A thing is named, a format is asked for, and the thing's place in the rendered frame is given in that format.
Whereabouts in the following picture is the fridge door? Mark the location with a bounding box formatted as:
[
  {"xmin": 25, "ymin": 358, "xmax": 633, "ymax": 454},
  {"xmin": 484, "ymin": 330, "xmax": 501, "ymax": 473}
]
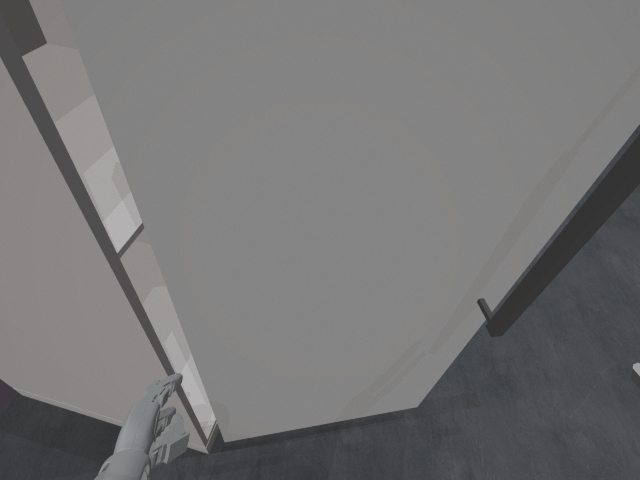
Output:
[{"xmin": 60, "ymin": 0, "xmax": 640, "ymax": 442}]

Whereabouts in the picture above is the left robot forearm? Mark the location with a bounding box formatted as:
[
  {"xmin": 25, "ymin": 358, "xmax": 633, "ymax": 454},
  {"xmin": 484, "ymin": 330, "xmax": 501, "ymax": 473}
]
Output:
[{"xmin": 94, "ymin": 450, "xmax": 151, "ymax": 480}]

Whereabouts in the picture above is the handle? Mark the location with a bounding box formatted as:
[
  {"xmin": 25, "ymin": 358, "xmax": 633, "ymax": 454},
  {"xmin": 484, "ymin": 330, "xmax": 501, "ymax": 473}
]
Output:
[{"xmin": 477, "ymin": 134, "xmax": 640, "ymax": 337}]

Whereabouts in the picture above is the robot left hand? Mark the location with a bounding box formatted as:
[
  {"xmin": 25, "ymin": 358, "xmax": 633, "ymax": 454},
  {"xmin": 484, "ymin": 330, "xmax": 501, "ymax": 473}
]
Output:
[{"xmin": 113, "ymin": 373, "xmax": 190, "ymax": 469}]

